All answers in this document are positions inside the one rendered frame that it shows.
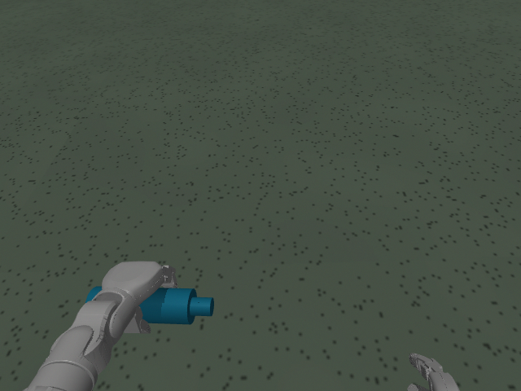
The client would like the left robot arm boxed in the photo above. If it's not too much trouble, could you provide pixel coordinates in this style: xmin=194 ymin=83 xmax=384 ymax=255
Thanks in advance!
xmin=22 ymin=288 xmax=136 ymax=391

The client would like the right robot hand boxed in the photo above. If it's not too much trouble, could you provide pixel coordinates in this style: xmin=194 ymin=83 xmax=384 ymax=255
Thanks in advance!
xmin=407 ymin=353 xmax=460 ymax=391

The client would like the left robot hand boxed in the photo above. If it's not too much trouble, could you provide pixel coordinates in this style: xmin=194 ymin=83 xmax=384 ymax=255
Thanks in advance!
xmin=102 ymin=261 xmax=177 ymax=334

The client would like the bottle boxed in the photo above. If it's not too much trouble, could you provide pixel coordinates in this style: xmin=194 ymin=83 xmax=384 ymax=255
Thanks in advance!
xmin=85 ymin=286 xmax=214 ymax=324

